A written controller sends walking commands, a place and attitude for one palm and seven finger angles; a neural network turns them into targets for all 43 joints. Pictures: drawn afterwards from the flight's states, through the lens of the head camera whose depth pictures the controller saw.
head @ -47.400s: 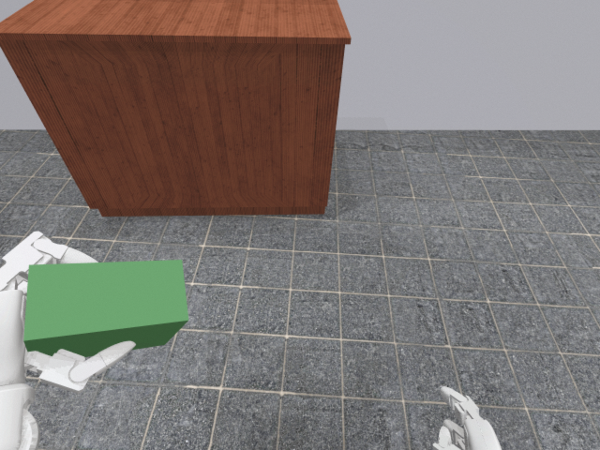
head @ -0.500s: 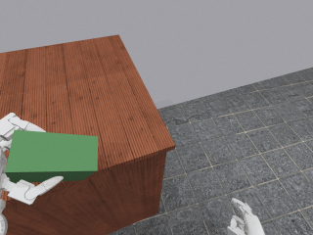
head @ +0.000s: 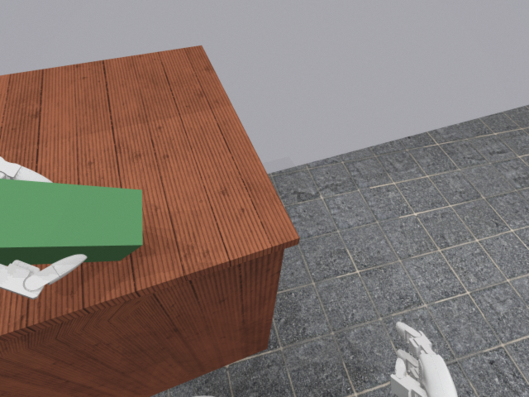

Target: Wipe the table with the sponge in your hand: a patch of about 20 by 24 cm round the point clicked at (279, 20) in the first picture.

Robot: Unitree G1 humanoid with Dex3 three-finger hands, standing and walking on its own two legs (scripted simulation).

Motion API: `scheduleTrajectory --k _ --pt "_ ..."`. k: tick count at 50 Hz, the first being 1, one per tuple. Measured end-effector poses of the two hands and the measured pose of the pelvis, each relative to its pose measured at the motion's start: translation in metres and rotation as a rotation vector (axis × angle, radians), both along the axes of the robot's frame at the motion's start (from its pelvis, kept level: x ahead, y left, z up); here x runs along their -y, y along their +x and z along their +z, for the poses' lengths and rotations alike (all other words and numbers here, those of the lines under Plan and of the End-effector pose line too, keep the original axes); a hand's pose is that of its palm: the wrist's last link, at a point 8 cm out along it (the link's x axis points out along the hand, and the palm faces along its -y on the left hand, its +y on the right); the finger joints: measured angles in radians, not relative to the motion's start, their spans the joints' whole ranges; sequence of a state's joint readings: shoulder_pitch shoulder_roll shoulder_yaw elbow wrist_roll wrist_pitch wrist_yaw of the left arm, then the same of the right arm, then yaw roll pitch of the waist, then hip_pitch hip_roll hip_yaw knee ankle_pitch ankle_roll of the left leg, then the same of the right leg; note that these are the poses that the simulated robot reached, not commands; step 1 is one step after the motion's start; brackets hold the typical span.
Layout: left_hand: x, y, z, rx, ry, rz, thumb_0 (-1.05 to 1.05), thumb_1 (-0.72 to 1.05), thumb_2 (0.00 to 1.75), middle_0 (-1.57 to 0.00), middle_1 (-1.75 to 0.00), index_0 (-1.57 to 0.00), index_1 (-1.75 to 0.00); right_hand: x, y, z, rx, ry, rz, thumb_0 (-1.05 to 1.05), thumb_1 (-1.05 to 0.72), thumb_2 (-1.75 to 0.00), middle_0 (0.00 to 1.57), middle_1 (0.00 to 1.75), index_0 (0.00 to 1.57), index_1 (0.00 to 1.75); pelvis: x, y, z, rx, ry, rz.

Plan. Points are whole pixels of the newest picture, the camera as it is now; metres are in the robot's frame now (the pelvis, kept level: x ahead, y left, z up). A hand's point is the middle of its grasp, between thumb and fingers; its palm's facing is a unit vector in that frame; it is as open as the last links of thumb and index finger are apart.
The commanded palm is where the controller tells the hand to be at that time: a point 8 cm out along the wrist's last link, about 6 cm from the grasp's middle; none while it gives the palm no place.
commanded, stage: come to a stop and stand still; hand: left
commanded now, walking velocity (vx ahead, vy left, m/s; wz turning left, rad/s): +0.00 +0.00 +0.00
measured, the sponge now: (92, 227) +0.26 +0.24 +0.15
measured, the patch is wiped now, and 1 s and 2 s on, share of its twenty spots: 0.00 0.00 0.00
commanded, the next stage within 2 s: look again from close up in 0.74 s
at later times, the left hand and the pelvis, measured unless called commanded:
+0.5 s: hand out of the picture +0.22 +0.32 +0.16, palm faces +0.41 -0.85 -0.33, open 10.5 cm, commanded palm +0.16 +0.35 +0.18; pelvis +0.00 +0.07 +0.01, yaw +1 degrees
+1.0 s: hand out of the picture +0.22 +0.33 +0.17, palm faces +0.43 -0.84 -0.35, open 10.5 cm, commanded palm +0.16 +0.36 +0.18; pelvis +0.01 +0.07 +0.01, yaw +1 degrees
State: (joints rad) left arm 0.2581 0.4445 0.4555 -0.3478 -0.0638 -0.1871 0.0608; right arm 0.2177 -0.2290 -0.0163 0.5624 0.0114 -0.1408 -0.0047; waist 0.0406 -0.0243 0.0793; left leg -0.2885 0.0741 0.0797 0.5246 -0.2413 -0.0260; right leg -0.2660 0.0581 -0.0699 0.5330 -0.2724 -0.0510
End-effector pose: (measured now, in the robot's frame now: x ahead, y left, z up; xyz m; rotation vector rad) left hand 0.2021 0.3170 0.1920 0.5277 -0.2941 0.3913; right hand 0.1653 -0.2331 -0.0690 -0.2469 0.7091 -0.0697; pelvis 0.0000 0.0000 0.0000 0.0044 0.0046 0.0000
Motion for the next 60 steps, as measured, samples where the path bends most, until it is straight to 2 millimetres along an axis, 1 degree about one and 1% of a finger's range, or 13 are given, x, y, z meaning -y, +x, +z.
scheduleTrajectory --k 2,4,6,8,12,15,18,23,27,31,36,47,60 --pt "0.012 -0.004 -0.010 -0.026 -0.041 -0.036 -0.01 -0.54 1.04 -0.70 -1.31 -0.70 -1.32 0.000 -0.002 0.004 0.035 0.002 -0.023 0.01 -0.90 -0.89 0.20 0.30 0.20 0.30 -0.007 -0.003 -0.001 0.004 0.001 -0.007" --pt "0.020 -0.012 -0.011 -0.013 -0.072 -0.069 -0.01 -0.54 1.04 -0.69 -1.32 -0.69 -1.33 -0.001 -0.005 0.007 0.055 -0.004 -0.043 0.01 -0.90 -0.89 0.20 0.30 0.20 0.30 -0.013 -0.005 -0.001 0.006 -0.006 -0.006" --pt "0.023 -0.021 -0.011 -0.011 -0.076 -0.102 -0.01 -0.53 1.04 -0.69 -1.32 -0.69 -1.33 -0.006 -0.008 0.010 0.056 -0.016 -0.057 0.01 -0.91 -0.89 0.20 0.30 0.20 0.30 -0.019 -0.006 0.000 0.007 -0.014 0.001" --pt "0.018 -0.028 -0.013 -0.018 -0.079 -0.113 -0.01 -0.54 1.04 -0.69 -1.32 -0.69 -1.33 -0.013 -0.012 0.011 0.044 -0.029 -0.063 0.01 -0.91 -0.89 0.20 0.30 0.20 0.30 -0.024 -0.006 0.001 0.009 -0.019 0.008" --pt "-0.004 -0.037 -0.016 -0.008 -0.115 -0.082 -0.01 -0.54 1.04 -0.70 -1.31 -0.70 -1.32 -0.034 -0.016 0.011 0.016 -0.043 -0.043 0.01 -0.91 -0.89 0.20 0.30 0.20 0.30 -0.037 -0.005 0.004 0.014 -0.024 0.010" --pt "-0.021 -0.037 -0.017 0.005 -0.118 -0.039 -0.01 -0.54 1.04 -0.70 -1.31 -0.70 -1.32 -0.053 -0.015 0.011 0.008 -0.032 -0.012 0.01 -0.91 -0.89 0.20 0.30 0.20 0.30 -0.046 -0.005 0.006 0.016 -0.023 0.013" --pt "-0.033 -0.033 -0.017 0.012 -0.119 -0.007 -0.01 -0.54 1.04 -0.70 -1.30 -0.71 -1.32 -0.072 -0.010 0.010 0.014 -0.009 0.019 0.01 -0.90 -0.89 0.20 0.30 0.20 0.30 -0.054 -0.005 0.007 0.019 -0.021 0.014" --pt "-0.040 -0.026 -0.017 0.009 -0.121 -0.014 -0.01 -0.54 1.04 -0.70 -1.30 -0.71 -1.32 -0.096 0.001 0.012 0.032 0.024 0.058 0.01 -0.90 -0.89 0.20 0.30 0.20 0.30 -0.064 -0.001 0.007 0.019 -0.026 0.017" --pt "-0.042 -0.022 -0.016 0.004 -0.111 -0.040 -0.01 -0.54 1.04 -0.70 -1.31 -0.71 -1.32 -0.106 0.010 0.015 0.044 0.029 0.071 0.01 -0.90 -0.89 0.21 0.30 0.20 0.30 -0.070 0.003 0.007 0.018 -0.027 0.017" --pt "-0.045 -0.021 -0.014 0.003 -0.099 -0.051 -0.01 -0.54 1.04 -0.70 -1.31 -0.71 -1.32 -0.107 0.017 0.017 0.047 0.020 0.069 0.01 -0.90 -0.89 0.21 0.30 0.20 0.30 -0.074 0.005 0.007 0.019 -0.028 0.018" --pt "-0.050 -0.021 -0.014 0.001 -0.092 -0.040 -0.01 -0.54 1.04 -0.70 -1.31 -0.71 -1.32 -0.101 0.020 0.018 0.042 0.004 0.058 0.01 -0.90 -0.89 0.20 0.30 0.20 0.30 -0.075 0.007 0.007 0.024 -0.029 0.017" --pt "-0.048 -0.026 -0.015 0.000 -0.104 -0.010 -0.01 -0.54 1.04 -0.70 -1.31 -0.70 -1.32 -0.086 0.012 0.016 0.020 -0.019 0.024 0.01 -0.90 -0.89 0.20 0.30 0.20 0.30 -0.073 0.007 0.007 0.027 -0.033 0.020" --pt "-0.045 -0.026 -0.015 -0.015 -0.103 -0.001 -0.01 -0.54 1.04 -0.70 -1.31 -0.70 -1.32 -0.083 0.008 0.010 0.002 -0.006 0.009 0.01 -0.90 -0.89 0.20 0.30 0.20 0.30 -0.070 0.008 0.008 0.024 -0.033 0.024"
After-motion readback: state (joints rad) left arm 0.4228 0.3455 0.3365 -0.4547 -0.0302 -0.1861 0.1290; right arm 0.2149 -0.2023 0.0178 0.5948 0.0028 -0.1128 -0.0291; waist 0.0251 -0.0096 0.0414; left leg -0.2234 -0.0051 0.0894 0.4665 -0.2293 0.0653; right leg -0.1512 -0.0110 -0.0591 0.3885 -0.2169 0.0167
